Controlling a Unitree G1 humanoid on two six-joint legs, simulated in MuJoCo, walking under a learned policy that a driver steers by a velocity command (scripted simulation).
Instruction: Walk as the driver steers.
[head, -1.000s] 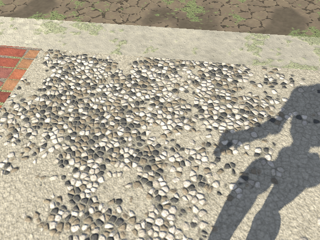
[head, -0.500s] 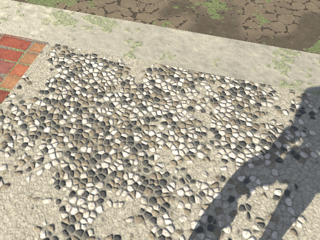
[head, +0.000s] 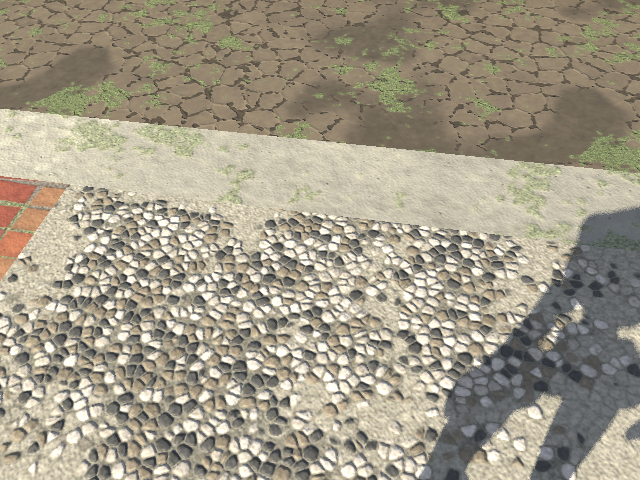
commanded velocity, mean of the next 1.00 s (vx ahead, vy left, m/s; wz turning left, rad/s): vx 0.06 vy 0.00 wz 0.00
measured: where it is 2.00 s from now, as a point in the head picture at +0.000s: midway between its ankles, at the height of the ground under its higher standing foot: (331, 441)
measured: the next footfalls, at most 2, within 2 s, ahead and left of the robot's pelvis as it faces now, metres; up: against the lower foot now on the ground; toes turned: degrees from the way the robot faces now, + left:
left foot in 1.06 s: +0.17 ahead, +0.11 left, +0.00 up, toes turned +4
right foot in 1.56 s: +0.49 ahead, -0.04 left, +0.00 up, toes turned -16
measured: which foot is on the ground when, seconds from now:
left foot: down 0.00-0.84, up 0.86-1.00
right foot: down 0.00-1.00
